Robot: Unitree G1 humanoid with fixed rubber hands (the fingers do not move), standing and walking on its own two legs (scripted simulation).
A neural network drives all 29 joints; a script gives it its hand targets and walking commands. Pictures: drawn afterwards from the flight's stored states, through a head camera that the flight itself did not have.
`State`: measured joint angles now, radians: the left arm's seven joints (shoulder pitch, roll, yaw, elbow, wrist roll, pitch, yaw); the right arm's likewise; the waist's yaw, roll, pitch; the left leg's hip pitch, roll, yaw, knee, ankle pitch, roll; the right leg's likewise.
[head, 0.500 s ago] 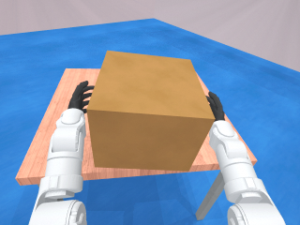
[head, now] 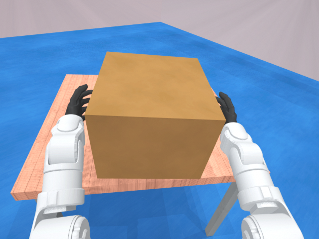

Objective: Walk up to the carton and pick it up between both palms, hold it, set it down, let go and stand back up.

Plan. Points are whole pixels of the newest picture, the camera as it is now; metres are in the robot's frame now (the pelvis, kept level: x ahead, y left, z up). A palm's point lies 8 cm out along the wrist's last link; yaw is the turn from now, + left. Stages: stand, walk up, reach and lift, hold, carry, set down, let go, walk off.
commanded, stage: reach and lift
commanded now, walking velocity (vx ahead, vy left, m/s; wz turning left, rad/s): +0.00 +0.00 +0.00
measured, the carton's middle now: (151, 113) +0.44 +0.01 +0.14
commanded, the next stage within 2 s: hold in 0.70 s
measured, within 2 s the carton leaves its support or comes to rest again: neither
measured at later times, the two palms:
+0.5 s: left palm (78, 112) +0.36 +0.18 +0.20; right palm (233, 119) +0.36 -0.19 +0.20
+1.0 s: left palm (71, 107) +0.35 +0.19 +0.22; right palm (233, 113) +0.35 -0.18 +0.22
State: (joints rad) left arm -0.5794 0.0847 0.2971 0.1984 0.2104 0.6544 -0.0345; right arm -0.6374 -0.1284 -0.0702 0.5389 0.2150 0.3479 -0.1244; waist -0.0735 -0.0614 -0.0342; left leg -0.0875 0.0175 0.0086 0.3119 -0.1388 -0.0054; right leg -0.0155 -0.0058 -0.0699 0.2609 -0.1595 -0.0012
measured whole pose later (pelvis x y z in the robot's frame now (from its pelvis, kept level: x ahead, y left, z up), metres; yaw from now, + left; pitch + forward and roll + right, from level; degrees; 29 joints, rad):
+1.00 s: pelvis -0.01 +0.00 +0.00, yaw -1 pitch -5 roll -1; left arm -0.66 0.10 0.32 0.19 0.22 0.77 -0.04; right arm -0.73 -0.15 -0.09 0.53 0.24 0.48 -0.14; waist -0.07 -0.05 -0.08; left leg -0.10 0.02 0.00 0.30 -0.12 -0.01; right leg -0.04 0.00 -0.05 0.26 -0.14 0.00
